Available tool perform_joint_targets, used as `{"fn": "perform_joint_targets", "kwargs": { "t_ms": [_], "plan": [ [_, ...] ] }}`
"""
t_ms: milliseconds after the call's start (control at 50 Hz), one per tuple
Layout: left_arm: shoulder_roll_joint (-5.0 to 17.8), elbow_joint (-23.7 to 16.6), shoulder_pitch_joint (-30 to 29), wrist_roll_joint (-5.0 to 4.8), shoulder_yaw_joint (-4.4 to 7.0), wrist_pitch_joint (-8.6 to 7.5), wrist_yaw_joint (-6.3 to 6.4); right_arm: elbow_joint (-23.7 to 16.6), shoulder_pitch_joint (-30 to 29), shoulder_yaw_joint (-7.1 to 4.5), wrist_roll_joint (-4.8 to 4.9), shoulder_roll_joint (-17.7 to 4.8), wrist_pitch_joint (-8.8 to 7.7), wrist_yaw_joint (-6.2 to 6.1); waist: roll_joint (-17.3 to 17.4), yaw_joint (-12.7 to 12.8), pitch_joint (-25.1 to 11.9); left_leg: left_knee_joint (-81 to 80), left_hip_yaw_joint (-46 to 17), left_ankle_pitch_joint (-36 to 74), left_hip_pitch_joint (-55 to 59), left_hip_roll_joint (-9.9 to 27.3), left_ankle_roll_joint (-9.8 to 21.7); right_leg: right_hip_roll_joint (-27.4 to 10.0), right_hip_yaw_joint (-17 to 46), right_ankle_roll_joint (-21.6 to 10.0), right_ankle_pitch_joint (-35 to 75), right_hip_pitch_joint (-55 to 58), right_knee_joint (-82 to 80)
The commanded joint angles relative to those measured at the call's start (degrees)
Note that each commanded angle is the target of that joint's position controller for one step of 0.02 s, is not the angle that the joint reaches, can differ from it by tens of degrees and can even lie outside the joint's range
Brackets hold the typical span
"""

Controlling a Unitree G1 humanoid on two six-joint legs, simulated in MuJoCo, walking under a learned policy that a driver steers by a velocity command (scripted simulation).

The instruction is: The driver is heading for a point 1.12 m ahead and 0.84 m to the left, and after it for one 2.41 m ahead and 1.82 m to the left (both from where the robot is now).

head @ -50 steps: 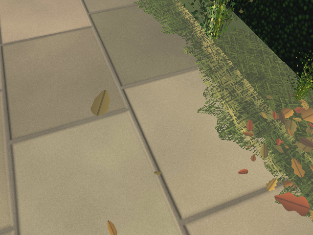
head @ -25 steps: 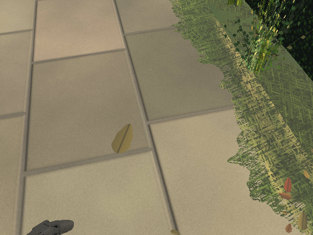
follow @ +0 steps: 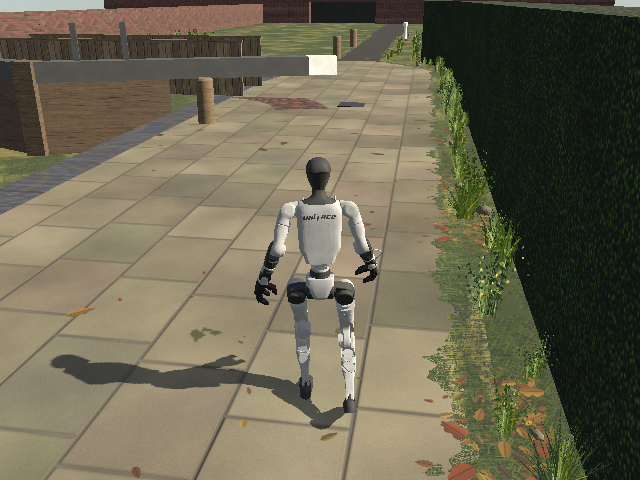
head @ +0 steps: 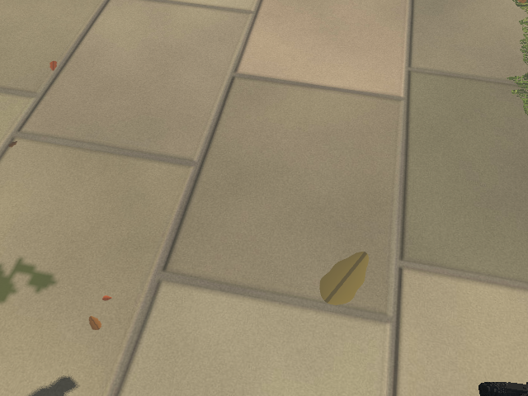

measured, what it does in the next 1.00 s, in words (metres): walks ahead, turning left: right foot, then left foot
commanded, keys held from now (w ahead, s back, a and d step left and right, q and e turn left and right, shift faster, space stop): w+q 1.00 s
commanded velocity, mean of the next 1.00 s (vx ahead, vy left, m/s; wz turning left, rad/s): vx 0.50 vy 0.00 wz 0.60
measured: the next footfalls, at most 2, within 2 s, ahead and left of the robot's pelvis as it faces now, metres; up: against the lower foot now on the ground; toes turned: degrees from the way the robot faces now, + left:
right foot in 0.40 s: +0.41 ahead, -0.11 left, +0.00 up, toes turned +17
left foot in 0.92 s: +0.56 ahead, +0.25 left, +0.00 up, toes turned +35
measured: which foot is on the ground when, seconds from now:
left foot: down 0.00-0.42, up 0.44-0.90, down 0.92-1.00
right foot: up 0.00-0.38, down 0.40-0.92, up 0.94-1.00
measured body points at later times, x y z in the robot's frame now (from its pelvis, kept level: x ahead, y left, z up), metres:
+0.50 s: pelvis +0.28 -0.03 +0.01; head +0.30 -0.03 +0.46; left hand +0.39 +0.27 -0.06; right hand +0.42 -0.29 -0.10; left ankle +0.13 +0.07 -0.64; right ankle +0.37 -0.12 -0.72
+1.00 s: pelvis +0.50 +0.12 +0.00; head +0.53 +0.16 +0.45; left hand +0.38 +0.40 -0.12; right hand +0.81 +0.02 -0.07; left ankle +0.52 +0.23 -0.72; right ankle +0.43 -0.10 -0.63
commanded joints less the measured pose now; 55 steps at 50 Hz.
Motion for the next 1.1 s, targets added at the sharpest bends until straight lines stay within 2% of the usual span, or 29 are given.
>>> {"fn": "perform_joint_targets", "kwargs": {
  "t_ms": [20, 60, 100, 160, 220, 320, 380, 400, 420, 440, 460, 480, 500, 540, 580, 640, 740, 820, 860, 880, 900, 920, 940, 960, 980, 1000, 1020, 1060, 1100],
  "plan": [
    [7.3, -7.6, -5.0, 0.60, 0.83, -3.44, 0.12, -1.5, 9.6, -2.70, -0.21, -8.5, -1.19, -0.63, 1.1, -5.2, -10.6, -19.5, -29.9, 2.0, 31.7, 16.4, 12.5, -2.5, 5.8, -1.5, 6.2, -29.8, 5.5],
    [7.9, -7.3, -3.3, 1.68, 1.48, -2.11, 0.19, -2.9, 5.4, -1.98, -1.20, -6.8, -1.24, -0.91, 2.6, -1.5, -8.2, -21.8, -24.9, 11.0, 21.2, 13.9, 11.9, -3.8, 6.1, -0.9, 9.0, -22.3, 0.3],
    [6.2, -7.2, -3.2, 2.12, 1.12, -1.02, 0.25, -2.2, 5.6, -2.15, -0.93, -7.3, -1.60, -1.40, 2.3, -0.8, -7.2, -23.1, -21.8, 15.8, 16.4, 13.0, 12.5, -3.2, 4.9, 0.6, 10.8, -20.4, -4.0],
    [3.9, -8.8, -9.0, 2.38, 0.18, -0.57, 0.25, -0.7, 7.9, -2.56, -0.48, -8.7, -1.52, -2.51, 2.3, -2.4, -4.8, -23.6, -17.6, 15.4, 13.2, 10.3, 10.9, -1.6, 4.2, 2.2, 21.2, -20.4, -15.1],
    [2.6, -10.2, -15.6, 1.80, -0.51, -0.97, -0.46, 0.6, 10.4, -2.66, 0.01, -8.9, -1.05, -3.04, 3.8, -5.1, -3.7, -22.7, -16.4, 9.2, 11.8, 8.1, 8.3, 1.3, 3.9, 2.2, 31.1, -16.3, -27.8],
    [5.3, -11.8, -19.3, 0.78, 0.43, -1.93, -1.51, 2.5, 14.1, -2.67, 0.49, -8.6, -0.36, -3.27, 5.5, -6.0, -3.5, -17.3, -23.7, 3.8, 17.5, 10.5, 6.7, 3.4, 5.8, 0.6, 28.5, -12.4, -36.3],
    [7.0, -10.2, -11.7, 0.80, 1.85, -2.59, -1.17, 2.3, 12.7, -2.28, 0.29, -7.1, 0.14, -3.31, 7.5, -1.6, -5.8, -10.0, -25.5, 6.8, 18.2, 8.7, 4.2, 3.6, 4.4, -2.6, 24.0, -1.3, -40.6],
    [9.2, -9.5, -4.9, 1.77, 2.70, -2.86, -0.72, 1.5, 12.2, -1.20, -0.14, -4.1, -0.06, -3.13, 5.1, 1.7, -11.8, 1.0, -22.3, 5.9, 14.1, 5.8, 2.1, -2.3, 9.1, -5.6, 23.3, 11.0, -39.4],
    [14.0, -8.6, 2.9, 2.83, 3.86, -2.58, -0.26, 0.1, 17.1, -0.08, 0.13, -0.6, -0.46, -3.21, -6.9, 2.0, -20.5, 20.3, -14.0, -9.4, -2.1, -1.4, -2.2, -15.2, 27.4, -12.8, 18.1, 31.6, -40.5],
    [13.3, -6.7, 5.7, 1.59, 4.02, -1.78, -0.91, -0.7, 20.2, -0.02, 1.17, -2.9, -0.88, -3.32, -19.0, 1.0, -22.4, 32.7, -11.3, -24.0, -15.4, -1.0, -3.8, -22.2, 47.2, -17.6, 2.9, 36.3, -46.2],
    [8.2, -7.8, 3.0, 0.98, 2.69, -1.48, -0.82, 0.4, 16.5, -1.32, 1.40, -7.9, -0.61, -3.36, -10.8, 2.2, -14.5, 37.6, -12.4, -19.3, -19.2, 2.4, -4.4, -19.9, 42.1, -15.3, -3.9, 29.9, -48.3],
    [6.1, -8.1, 0.4, 1.20, 2.00, -0.94, -0.56, -0.3, 11.6, -1.71, 0.73, -9.0, -0.18, -3.30, -6.6, 2.4, -8.9, 38.0, -10.2, -14.6, -18.9, 4.3, -4.7, -17.3, 32.8, -13.0, 0.4, 22.9, -48.6],
    [4.9, -8.1, -2.1, 1.58, 1.45, -0.64, -0.49, -0.9, 9.4, -1.78, 0.14, -8.2, 0.04, -3.18, -4.7, 1.2, -5.4, 35.8, -9.4, -11.2, -17.0, 5.9, -4.9, -14.6, 26.3, -12.0, 6.8, 16.4, -50.0],
    [3.5, -7.4, -4.3, 1.96, 0.94, -0.74, -0.29, -1.2, 9.3, -1.83, 0.42, -6.1, 0.57, -2.60, -6.9, -1.1, -2.8, 32.0, -8.6, -7.7, -12.8, 8.4, -4.8, -11.3, 17.6, -11.0, 14.5, 9.3, -53.0],
    [4.1, -6.4, -4.1, 1.61, 1.27, -1.29, -0.30, -1.5, 8.9, -1.38, 0.52, -3.9, 1.08, -2.36, -6.8, -1.4, -2.5, 29.9, -7.3, -5.7, -12.4, 9.0, -5.2, -11.0, 12.5, -11.9, 19.6, 7.6, -55.1],
    [6.2, -4.7, -3.2, 1.64, 2.01, -1.51, -0.14, -2.5, 6.1, -0.96, 0.11, -2.9, 1.17, -2.19, -4.8, -1.2, -2.2, 23.8, -7.3, 0.0, -14.8, 9.7, -6.1, -11.9, 7.1, -12.9, 26.7, 9.4, -56.4],
    [8.2, -2.8, -1.7, 1.16, 2.33, -0.57, 0.24, -3.9, -1.8, -0.17, 0.16, -1.5, 0.23, -0.44, -3.7, 1.6, -0.5, 8.0, -3.0, 12.3, -11.5, 8.7, -5.2, -10.4, -2.8, -10.7, 31.3, 11.8, -56.4],
    [10.4, -1.1, 0.9, -0.01, 2.96, 0.61, 0.23, -6.2, -6.6, -0.20, 0.44, -1.9, 0.24, 0.86, -3.8, 2.4, 1.4, 1.1, 0.0, 8.7, -10.1, 7.5, -2.9, -12.6, -6.0, -9.4, 35.8, 17.3, -54.6],
    [12.1, -1.0, 0.6, -0.61, 3.50, 1.30, 0.49, -6.6, -5.0, -1.09, 0.05, -3.7, 0.50, 1.04, -5.2, 0.2, -0.6, -0.5, 2.9, 2.7, -4.9, 4.4, -0.6, -12.9, -8.3, -8.2, 53.3, 19.8, -48.4],
    [13.0, -1.0, 0.4, -0.88, 3.78, 1.71, 0.72, -6.0, -1.3, -1.98, -0.14, -5.3, 0.75, 0.92, -6.0, -2.3, -3.4, -1.0, 4.5, 0.0, 0.7, 2.1, 0.8, -12.5, -9.5, -7.6, 62.9, 20.1, -41.9],
    [12.8, -1.2, -0.3, -1.13, 3.66, 2.12, 0.96, -3.8, 7.1, -3.48, -0.04, -7.6, 0.96, 0.56, -5.1, -7.3, -7.7, -4.5, 5.5, 2.6, 12.3, -0.4, 2.8, -11.0, -11.3, -6.2, 66.6, 17.1, -31.0],
    [10.8, -1.8, 0.4, -0.23, 2.81, 1.97, 1.25, -1.1, 17.5, -5.45, 0.22, -11.4, 1.49, -0.47, -1.6, -12.0, -13.0, -5.6, -0.1, 4.4, 30.1, 1.2, 5.4, -9.0, -11.6, -4.0, 55.7, 5.0, -15.3],
    [2.0, -5.2, 5.0, 2.75, 0.00, 0.92, 0.54, -1.0, 16.8, -6.26, 0.86, -18.3, 1.34, -1.31, 15.3, -5.5, -16.4, -8.3, -30.0, -0.4, 48.8, 16.7, 14.3, 1.2, -9.6, -0.4, 0.5, -21.4, 5.7],
    [5.1, -6.5, 1.4, 1.08, -0.13, -1.29, -0.17, -3.3, 18.5, -5.13, 0.45, -15.7, 0.17, -0.89, 11.8, -8.5, -27.2, -18.1, -50.8, -11.5, 53.3, 22.7, 19.9, 5.0, 4.8, -0.4, -7.3, -28.7, 15.0],
    [8.9, -8.1, -4.8, -1.22, 0.92, -2.42, -0.65, -2.3, 17.0, -3.98, -0.11, -11.8, -0.74, -0.56, 7.0, -9.8, -19.5, -19.8, -42.8, -8.9, 48.9, 20.9, 16.3, 1.9, 6.5, -1.3, -1.4, -33.7, 14.5],
    [8.0, -8.6, -6.1, -1.02, 0.46, -3.07, -0.57, -2.0, 14.3, -3.45, 0.02, -10.3, -1.20, -0.60, 4.2, -7.7, -13.5, -19.8, -35.3, -4.3, 40.7, 18.4, 14.2, -0.4, 5.9, -2.1, 3.6, -32.4, 9.5],
    [7.8, -7.8, -6.1, 0.49, 0.54, -3.19, -0.12, -2.4, 10.1, -2.86, -0.09, -8.6, -1.28, -0.71, 1.0, -5.1, -9.9, -20.0, -30.0, 1.9, 32.5, 16.0, 12.5, -2.3, 5.9, -1.8, 6.6, -28.7, 4.6],
    [8.4, -7.3, -4.3, 1.58, 1.11, -2.03, -0.17, -3.6, 6.2, -2.11, -1.05, -7.1, -1.34, -1.08, 2.6, -1.7, -7.8, -22.2, -25.2, 10.8, 23.1, 13.6, 12.0, -3.5, 6.1, -0.9, 9.6, -22.0, -0.3],
    [6.7, -7.2, -4.2, 2.06, 0.77, -0.94, -0.18, -2.7, 6.3, -2.21, -0.71, -7.5, -1.65, -1.63, 2.1, -1.0, -6.6, -23.4, -22.1, 15.8, 18.3, 12.7, 12.5, -3.1, 4.9, 0.8, 11.1, -20.3, -4.7]
  ]
}}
